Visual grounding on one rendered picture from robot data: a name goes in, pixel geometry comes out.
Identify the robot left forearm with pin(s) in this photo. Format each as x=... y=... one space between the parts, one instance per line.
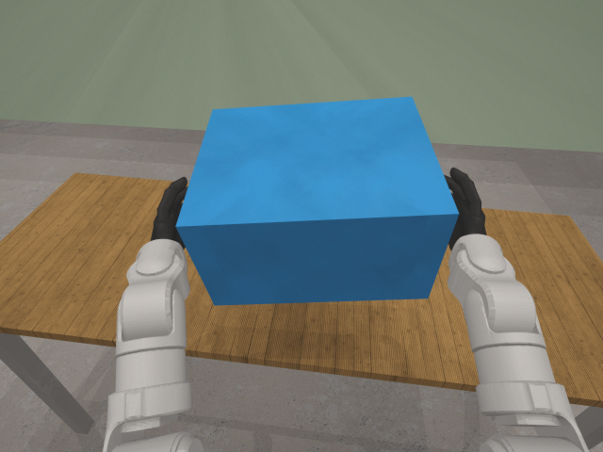
x=151 y=375

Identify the robot right forearm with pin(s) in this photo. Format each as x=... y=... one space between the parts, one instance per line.
x=517 y=384

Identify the robot right hand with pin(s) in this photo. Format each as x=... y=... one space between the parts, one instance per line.
x=471 y=219

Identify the table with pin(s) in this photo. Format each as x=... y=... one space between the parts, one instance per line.
x=63 y=272

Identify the carton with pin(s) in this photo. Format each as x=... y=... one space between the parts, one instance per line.
x=320 y=202

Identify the robot left upper arm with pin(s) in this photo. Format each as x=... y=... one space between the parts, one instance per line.
x=174 y=442

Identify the robot left hand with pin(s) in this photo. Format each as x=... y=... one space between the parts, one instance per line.
x=168 y=212

